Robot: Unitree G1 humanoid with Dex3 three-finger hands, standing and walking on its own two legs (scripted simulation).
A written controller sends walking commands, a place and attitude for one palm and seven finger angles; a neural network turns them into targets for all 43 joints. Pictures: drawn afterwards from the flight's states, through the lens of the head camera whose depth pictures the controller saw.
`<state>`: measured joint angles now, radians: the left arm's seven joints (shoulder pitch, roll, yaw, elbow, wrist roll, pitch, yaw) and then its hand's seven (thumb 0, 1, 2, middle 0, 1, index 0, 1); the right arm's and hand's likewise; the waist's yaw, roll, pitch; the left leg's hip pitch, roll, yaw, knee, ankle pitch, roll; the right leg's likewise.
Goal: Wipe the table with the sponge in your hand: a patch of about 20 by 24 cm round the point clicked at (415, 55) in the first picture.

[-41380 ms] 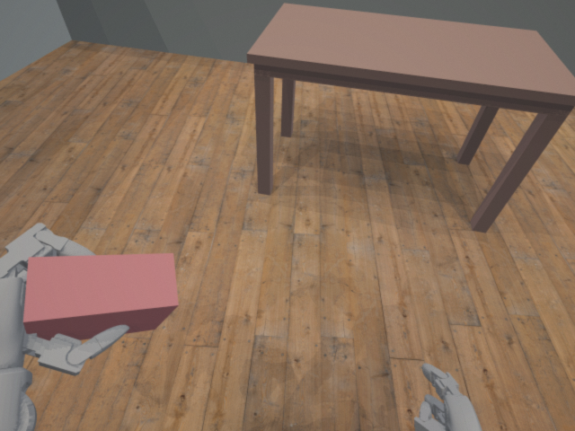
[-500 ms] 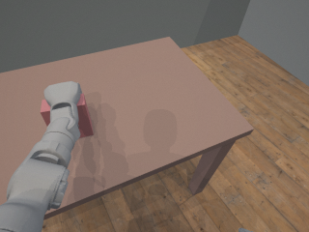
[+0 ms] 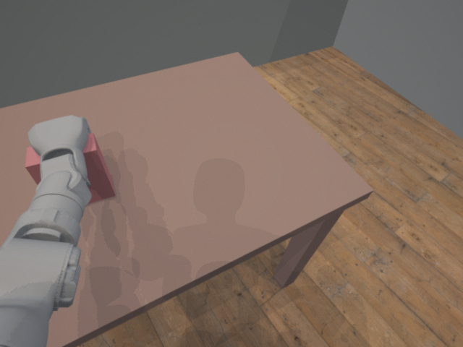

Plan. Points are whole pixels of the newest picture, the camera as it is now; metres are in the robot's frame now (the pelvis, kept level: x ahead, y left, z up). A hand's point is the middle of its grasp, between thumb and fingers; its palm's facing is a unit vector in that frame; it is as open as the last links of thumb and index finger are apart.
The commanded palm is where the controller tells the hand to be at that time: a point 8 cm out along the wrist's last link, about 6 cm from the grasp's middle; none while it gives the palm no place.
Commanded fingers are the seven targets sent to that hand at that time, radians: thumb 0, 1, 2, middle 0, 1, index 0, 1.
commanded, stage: slide back across to the first lane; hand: left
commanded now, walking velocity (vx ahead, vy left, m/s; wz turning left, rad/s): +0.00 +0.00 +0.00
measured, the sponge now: (78, 181) +0.44 +0.29 +0.01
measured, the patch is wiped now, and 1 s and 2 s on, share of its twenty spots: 0.95 0.95 0.95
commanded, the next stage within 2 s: wipe back along the first lane in 0.40 s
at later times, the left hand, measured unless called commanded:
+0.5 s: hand (38, 174) +0.42 +0.34 +0.06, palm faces -0.08 -0.03 -1.00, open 10.1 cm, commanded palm +0.39 +0.32 +0.11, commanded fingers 0.00 0.10 1.30 -1.20 -1.60 -1.20 -1.60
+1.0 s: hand (37, 193) +0.38 +0.32 +0.06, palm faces -0.07 -0.03 -1.00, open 10.1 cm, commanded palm +0.34 +0.31 +0.09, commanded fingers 0.00 0.10 1.30 -1.20 -1.60 -1.20 -1.60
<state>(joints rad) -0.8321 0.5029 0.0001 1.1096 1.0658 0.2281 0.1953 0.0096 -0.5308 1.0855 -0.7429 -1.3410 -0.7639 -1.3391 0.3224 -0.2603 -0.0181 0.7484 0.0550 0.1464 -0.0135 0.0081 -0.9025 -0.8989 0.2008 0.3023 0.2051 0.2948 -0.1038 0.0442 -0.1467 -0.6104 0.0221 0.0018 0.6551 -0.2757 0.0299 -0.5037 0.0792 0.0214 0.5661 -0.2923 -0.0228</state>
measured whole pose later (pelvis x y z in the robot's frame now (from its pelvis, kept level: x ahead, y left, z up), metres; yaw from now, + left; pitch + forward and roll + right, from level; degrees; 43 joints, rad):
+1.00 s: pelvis +0.02 +0.00 +0.01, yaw +2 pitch +8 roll -2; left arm -0.49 0.49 -0.05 0.75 1.01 0.22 0.16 -0.02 -0.49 1.08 -0.67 -1.41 -0.69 -1.41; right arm 0.20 -0.28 -0.01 0.69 0.08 0.20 -0.02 0.01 -0.90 -0.90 0.20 0.30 0.20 0.29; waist 0.00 0.04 -0.11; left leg -0.44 -0.01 -0.02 0.58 -0.27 0.03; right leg -0.32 0.05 0.00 0.49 -0.30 -0.03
